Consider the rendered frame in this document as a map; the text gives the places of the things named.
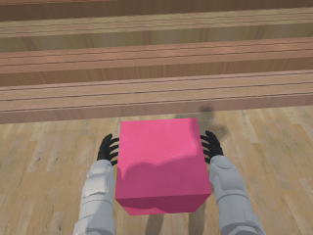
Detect carton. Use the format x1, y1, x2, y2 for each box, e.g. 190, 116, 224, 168
114, 117, 212, 215

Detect robot left forearm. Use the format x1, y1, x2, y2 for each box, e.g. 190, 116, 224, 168
72, 160, 115, 235

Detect left robot hand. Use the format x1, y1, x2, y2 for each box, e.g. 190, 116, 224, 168
97, 134, 119, 166

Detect robot right forearm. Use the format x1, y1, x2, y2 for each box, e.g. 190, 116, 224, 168
209, 155, 266, 235

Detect right robot hand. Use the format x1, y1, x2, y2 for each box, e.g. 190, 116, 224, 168
200, 130, 224, 165

